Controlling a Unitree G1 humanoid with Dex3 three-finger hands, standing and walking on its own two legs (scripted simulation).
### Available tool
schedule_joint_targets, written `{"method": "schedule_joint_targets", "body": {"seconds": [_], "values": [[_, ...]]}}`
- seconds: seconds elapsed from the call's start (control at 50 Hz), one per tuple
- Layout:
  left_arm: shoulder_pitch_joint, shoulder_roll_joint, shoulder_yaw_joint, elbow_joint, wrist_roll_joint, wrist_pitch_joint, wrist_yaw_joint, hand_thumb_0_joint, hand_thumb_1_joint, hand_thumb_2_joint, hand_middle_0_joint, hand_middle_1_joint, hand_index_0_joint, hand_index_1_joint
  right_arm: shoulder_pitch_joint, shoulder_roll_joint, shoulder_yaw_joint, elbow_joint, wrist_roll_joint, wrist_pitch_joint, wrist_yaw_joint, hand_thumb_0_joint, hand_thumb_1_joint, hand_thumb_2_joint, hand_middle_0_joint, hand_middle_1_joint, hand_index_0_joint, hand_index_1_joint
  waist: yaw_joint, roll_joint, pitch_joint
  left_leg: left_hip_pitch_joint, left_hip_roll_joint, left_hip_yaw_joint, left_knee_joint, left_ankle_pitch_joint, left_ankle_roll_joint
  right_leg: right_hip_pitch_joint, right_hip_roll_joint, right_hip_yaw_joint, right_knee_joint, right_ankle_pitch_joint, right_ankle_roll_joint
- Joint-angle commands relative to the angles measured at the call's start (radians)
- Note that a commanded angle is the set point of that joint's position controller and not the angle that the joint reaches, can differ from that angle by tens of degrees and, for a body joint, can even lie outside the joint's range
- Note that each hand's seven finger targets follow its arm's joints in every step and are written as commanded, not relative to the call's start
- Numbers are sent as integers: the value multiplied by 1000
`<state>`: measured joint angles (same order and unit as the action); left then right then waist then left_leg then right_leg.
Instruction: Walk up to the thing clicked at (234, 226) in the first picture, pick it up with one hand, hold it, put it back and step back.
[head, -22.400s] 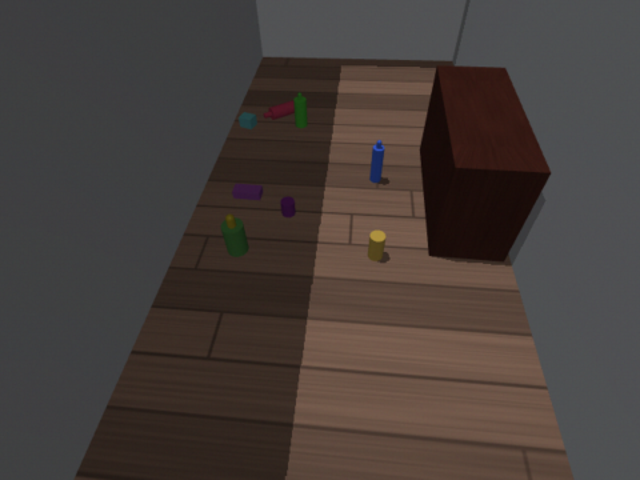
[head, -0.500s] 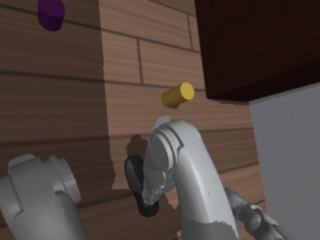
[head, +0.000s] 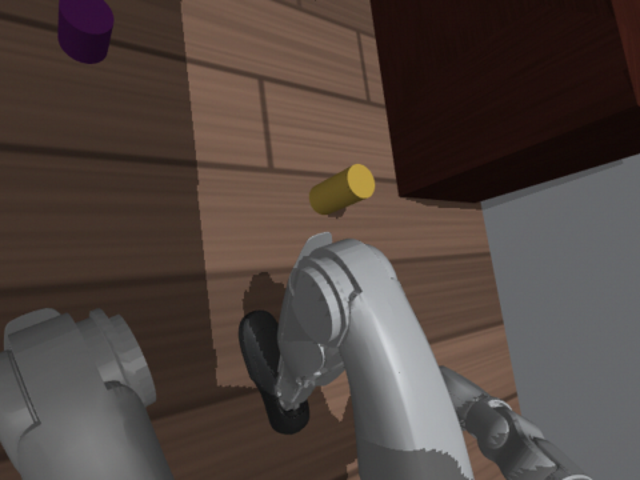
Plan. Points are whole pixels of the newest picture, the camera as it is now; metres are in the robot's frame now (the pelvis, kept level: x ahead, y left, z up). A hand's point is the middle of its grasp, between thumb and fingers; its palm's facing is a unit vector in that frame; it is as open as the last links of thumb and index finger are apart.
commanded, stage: open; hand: left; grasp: from the side
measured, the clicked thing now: out of the picture +0.48 +0.30 -0.19
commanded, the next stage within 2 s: withdraw in 0.14 s
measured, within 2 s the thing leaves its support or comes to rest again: rests again in 0.58 s
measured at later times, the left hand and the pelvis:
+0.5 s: hand out of the picture +0.48 +0.32 -0.15, palm faces +0.43 -0.90 +0.00, open 17.5 cm; pelvis +0.00 +0.00 +0.00, yaw +0 degrees
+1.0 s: hand out of the picture +0.44 +0.43 -0.07, palm faces +0.43 -0.85 -0.31, open 17.1 cm; pelvis +0.01 +0.00 +0.03, yaw +4 degrees
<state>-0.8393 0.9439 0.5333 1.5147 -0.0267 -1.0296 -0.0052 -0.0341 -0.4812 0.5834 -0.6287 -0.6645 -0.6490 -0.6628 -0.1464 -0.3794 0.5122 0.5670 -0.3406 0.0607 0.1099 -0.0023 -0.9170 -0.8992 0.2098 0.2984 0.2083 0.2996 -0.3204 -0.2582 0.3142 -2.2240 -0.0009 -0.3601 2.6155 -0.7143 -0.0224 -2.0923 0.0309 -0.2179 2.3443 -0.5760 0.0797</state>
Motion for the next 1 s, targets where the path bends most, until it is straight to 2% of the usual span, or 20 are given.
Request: {"method": "schedule_joint_targets", "body": {"seconds": [0.0,0.2,0.24,0.28,0.38,0.46,0.48,0.52,0.64,0.66,0.68,0.7,0.72,0.74,0.76,0.84,0.86,0.9,0.92,0.98], "values": [[-259,198,2,-128,-13,-61,3,0,-542,245,-448,-371,-448,-373,89,-365,-109,-11,-4,24,-16,0,-917,-902,201,301,200,301,-124,602,-611,427,72,86,-338,165,-7,310,40,-117,-148,168,-74],[-251,189,4,-147,-29,-53,-10,0,-508,61,-188,-108,-188,-104,87,-363,-105,-25,0,31,-16,0,-905,-900,201,301,201,301,-133,575,-613,411,74,84,-326,171,2,328,47,-119,-152,181,-69],[-265,186,-1,-138,-31,-57,-9,0,-587,71,-86,-70,-88,-69,88,-365,-102,-24,0,30,-15,0,-891,-898,201,301,201,301,-143,579,-606,412,75,79,-326,176,2,323,46,-122,-150,185,-69],[-277,187,1,-166,-39,-61,-14,0,-587,70,-61,-50,-60,-52,87,-360,-101,-27,1,28,-17,0,-889,-898,201,301,201,301,-136,578,-618,424,77,82,-325,181,2,327,46,-116,-153,189,-70],[-295,304,70,-263,-39,-62,-35,0,-576,57,-49,-32,-49,-33,95,-363,-111,-14,8,34,-23,0,-896,-900,201,301,201,301,-88,654,-652,439,79,98,-340,162,-3,330,45,-102,-149,160,-78],[-273,373,120,-365,-24,-17,-55,0,-576,51,-49,-30,-52,-28,130,-361,-137,8,20,49,-30,0,-899,-900,201,301,201,301,-41,747,-715,516,83,103,-378,192,-19,314,37,-93,-139,161,-87],[-291,377,120,-385,-23,-1,-65,0,-573,46,-50,-26,-54,-24,142,-361,-144,12,24,54,-32,0,-899,-900,201,301,201,301,-46,761,-740,531,83,103,-379,219,-21,317,36,-90,-135,178,-87],[-274,346,117,-405,-33,41,-90,0,-581,39,-49,-23,-52,-21,153,-351,-161,8,40,62,-36,0,-900,-901,201,301,201,301,-30,761,-747,526,82,108,-396,235,-21,299,31,-82,-132,181,-92],[-199,174,16,-280,-47,177,-178,0,-604,25,-43,-40,-60,-25,215,-323,-198,11,86,66,-40,0,-880,-894,201,301,201,301,-64,600,-652,376,68,125,-395,157,8,249,26,-74,-172,137,-91],[-183,170,8,-255,-51,195,-190,0,-593,39,-30,-43,-49,-26,217,-324,-202,5,95,66,-41,0,-872,-893,201,301,201,301,-64,556,-642,343,66,128,-392,140,17,262,25,-71,-184,126,-88],[-227,220,40,-325,-57,196,-197,0,-593,38,-26,-46,-49,-26,227,-328,-211,7,101,65,-42,0,-864,-891,201,301,201,301,-47,562,-657,344,64,126,-395,139,19,256,24,-70,-182,125,-89],[-212,193,25,-290,-59,209,-209,0,-513,55,-31,0,-21,0,225,-327,-215,4,107,64,-42,0,-790,-883,199,303,200,303,-45,549,-658,360,65,120,-400,132,18,235,20,-71,-180,117,-89],[-176,335,74,-214,86,282,-156,0,-518,74,-63,-64,-57,-66,221,-307,-269,3,133,73,-37,0,-870,-911,201,303,201,303,27,619,-742,446,62,148,-443,177,10,220,12,-51,-189,121,-97],[-230,279,51,-272,79,312,-148,0,-525,76,-63,-64,-56,-67,239,-295,-267,-8,140,82,-33,0,-916,-911,201,303,201,303,-1,633,-765,469,68,143,-446,196,6,200,12,-54,-183,134,-98],[-261,266,38,-309,92,331,-142,0,-530,87,-64,-77,-56,-81,261,-297,-280,-4,147,90,-27,0,-914,-911,201,303,201,303,-5,661,-785,489,67,147,-447,208,4,190,10,-49,-177,143,-99],[-285,447,140,-461,161,442,-96,0,-591,89,-98,-95,-89,-100,302,-280,-327,-13,176,114,-21,0,-989,-932,201,303,201,303,77,742,-898,534,58,181,-477,234,6,187,-1,-11,-168,134,-105],[-292,447,133,-514,170,467,-89,0,-511,169,-91,-111,-90,-111,315,-269,-339,-17,181,121,-17,0,-909,-901,201,301,201,301,80,761,-954,544,56,199,-476,247,6,224,1,3,-172,144,-105],[-225,402,138,-551,179,528,-75,0,-351,175,-75,-91,-74,-92,341,-254,-374,-19,199,130,-19,0,-896,-901,201,301,201,301,110,771,-994,568,49,224,-506,246,4,227,-1,18,-188,138,-106],[-166,369,130,-551,180,560,-65,0,-341,180,-76,-92,-75,-93,339,-242,-387,-25,210,132,-20,0,-896,-902,201,301,201,301,133,754,-986,552,46,236,-524,223,5,217,-1,26,-203,117,-108],[-112,218,55,-658,174,638,-56,0,-365,167,-75,-90,-75,-91,375,-217,-444,-19,237,135,-23,0,-896,-902,201,301,201,301,146,739,-1039,578,40,258,-564,212,8,208,-3,43,-243,108,-114]]}}
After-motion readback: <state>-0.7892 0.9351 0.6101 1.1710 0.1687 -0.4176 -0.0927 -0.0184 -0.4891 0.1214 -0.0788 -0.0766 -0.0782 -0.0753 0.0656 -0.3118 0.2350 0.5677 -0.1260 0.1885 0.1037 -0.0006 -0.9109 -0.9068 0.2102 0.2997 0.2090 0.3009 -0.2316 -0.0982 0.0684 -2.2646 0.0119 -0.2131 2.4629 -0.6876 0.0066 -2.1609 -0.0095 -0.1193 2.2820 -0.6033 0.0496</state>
